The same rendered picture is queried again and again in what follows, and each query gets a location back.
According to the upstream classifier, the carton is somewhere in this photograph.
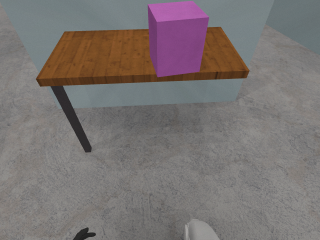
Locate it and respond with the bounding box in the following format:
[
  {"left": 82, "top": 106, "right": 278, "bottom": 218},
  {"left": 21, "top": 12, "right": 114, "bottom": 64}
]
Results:
[{"left": 147, "top": 1, "right": 209, "bottom": 77}]

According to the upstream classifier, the left robot hand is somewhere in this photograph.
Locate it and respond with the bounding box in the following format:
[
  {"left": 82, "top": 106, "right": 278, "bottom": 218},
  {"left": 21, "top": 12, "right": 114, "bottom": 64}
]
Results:
[{"left": 73, "top": 227, "right": 96, "bottom": 240}]

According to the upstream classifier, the right robot thigh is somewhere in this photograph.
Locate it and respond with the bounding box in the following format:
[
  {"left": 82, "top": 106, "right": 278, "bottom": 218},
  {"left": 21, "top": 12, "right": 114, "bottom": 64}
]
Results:
[{"left": 184, "top": 220, "right": 220, "bottom": 240}]

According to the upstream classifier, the table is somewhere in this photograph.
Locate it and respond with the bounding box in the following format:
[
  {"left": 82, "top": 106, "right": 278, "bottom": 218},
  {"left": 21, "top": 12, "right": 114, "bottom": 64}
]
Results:
[{"left": 36, "top": 27, "right": 250, "bottom": 153}]

